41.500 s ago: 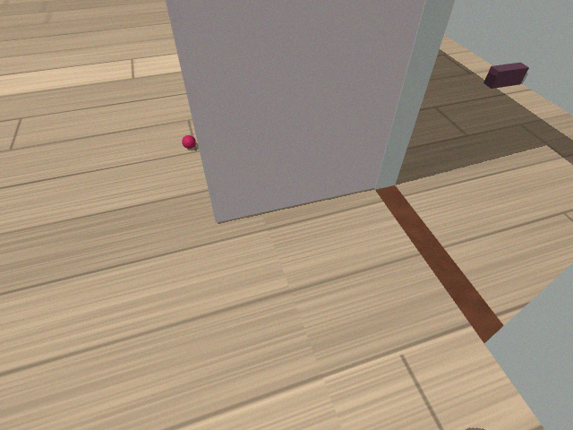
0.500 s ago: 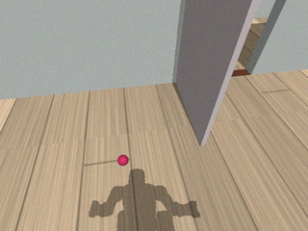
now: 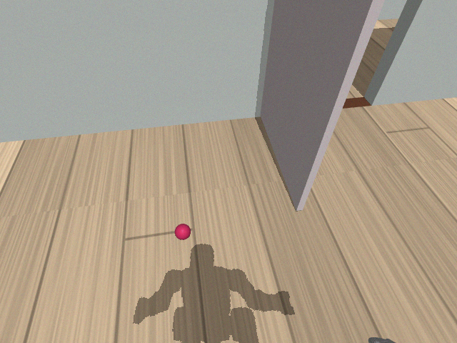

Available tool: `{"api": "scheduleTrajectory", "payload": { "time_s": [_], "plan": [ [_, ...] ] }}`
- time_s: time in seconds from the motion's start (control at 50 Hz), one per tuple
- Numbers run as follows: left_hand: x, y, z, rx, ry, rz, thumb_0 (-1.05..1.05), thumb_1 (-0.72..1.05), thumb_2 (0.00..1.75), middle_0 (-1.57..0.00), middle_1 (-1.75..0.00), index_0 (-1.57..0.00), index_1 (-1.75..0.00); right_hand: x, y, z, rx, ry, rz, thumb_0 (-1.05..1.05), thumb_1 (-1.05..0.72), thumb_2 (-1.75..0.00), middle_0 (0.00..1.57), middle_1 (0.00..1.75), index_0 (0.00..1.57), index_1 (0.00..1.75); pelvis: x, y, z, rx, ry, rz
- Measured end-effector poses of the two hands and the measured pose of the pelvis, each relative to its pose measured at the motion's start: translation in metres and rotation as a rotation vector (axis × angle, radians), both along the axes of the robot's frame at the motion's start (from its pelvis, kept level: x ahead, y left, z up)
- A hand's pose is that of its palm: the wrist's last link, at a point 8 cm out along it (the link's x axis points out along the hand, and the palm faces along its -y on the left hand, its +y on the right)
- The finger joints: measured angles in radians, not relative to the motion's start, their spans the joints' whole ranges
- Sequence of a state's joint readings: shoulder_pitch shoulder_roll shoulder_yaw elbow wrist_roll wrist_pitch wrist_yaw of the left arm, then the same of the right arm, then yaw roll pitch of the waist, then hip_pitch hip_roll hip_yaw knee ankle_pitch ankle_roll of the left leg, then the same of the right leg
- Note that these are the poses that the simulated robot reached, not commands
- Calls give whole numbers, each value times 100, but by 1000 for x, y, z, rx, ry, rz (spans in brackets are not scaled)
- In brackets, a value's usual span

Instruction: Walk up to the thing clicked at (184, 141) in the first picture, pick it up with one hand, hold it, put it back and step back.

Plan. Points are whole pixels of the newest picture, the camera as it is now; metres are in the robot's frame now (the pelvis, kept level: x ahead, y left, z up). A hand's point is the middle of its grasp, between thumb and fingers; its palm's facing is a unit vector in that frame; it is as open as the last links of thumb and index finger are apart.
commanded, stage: stand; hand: left
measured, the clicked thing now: (182, 231) +0.73 +0.23 -0.74
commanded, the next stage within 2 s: walk up in 0.68 s
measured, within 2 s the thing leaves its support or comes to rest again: neither
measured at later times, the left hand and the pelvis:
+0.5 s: hand out of the picture +0.05 +0.25 -0.16, palm faces -0.02 -0.94 -0.35, open 7.3 cm; pelvis -0.01 -0.01 +0.00, yaw +0 degrees
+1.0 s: hand out of the picture +0.07 +0.32 -0.18, palm faces +0.00 -0.94 -0.35, open 7.3 cm; pelvis +0.05 +0.03 -0.02, yaw +1 degrees
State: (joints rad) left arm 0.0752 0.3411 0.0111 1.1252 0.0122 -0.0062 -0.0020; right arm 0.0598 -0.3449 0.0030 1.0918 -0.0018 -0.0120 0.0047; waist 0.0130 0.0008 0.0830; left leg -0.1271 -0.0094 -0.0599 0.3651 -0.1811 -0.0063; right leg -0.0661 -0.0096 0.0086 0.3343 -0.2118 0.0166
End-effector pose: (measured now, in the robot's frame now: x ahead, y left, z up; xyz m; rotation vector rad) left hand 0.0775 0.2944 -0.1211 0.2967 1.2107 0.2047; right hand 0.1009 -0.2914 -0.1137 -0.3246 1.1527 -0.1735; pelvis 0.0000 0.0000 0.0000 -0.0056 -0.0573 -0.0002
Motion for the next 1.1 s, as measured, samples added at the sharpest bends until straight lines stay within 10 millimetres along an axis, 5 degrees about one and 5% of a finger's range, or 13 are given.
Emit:
{"api": "scheduleTrajectory", "payload": {
  "time_s": [0.3, 0.46, 0.74, 0.94, 1.1],
  "plan": [
    [-33, 1, 3, 18, 53, 2, 1, 91, 90, -20, -30, -21, -30, -49, -10, -8, 12, 93, -31, 0, -90, -90, 20, 30, 20, 30, -12, -5, 1, 1, 12, 1],
    [-35, -2, 2, 16, 66, 2, 1, 91, 90, -20, -30, -21, -30, -59, -15, -10, 6, 129, -38, 0, -90, -90, 20, 30, 20, 30, -11, -8, 1, 1, 19, 3],
    [-14, -5, 5, -2, -9, -3, 1, 91, 90, -20, -30, -21, -30, -40, -17, -5, 11, 67, -20, 0, -90, -90, 20, 30, 20, 30, -2, -9, 0, -4, 16, 6],
    [-28, 51, -11, 12, 46, 53, 1, 91, 90, -21, -30, -21, -30, 5, -12, 10, -82, 25, 28, 0, -90, -90, 20, 30, 20, 30, 38, 25, -14, -22, 7, 31],
    [22, 70, -14, 9, 82, 4, 1, 91, 90, -20, -30, -21, -30, 10, 6, 19, -96, 24, -37, 0, -90, -90, 20, 30, 20, 30, 81, 38, -11, 13, -3, 6]
  ]
}}
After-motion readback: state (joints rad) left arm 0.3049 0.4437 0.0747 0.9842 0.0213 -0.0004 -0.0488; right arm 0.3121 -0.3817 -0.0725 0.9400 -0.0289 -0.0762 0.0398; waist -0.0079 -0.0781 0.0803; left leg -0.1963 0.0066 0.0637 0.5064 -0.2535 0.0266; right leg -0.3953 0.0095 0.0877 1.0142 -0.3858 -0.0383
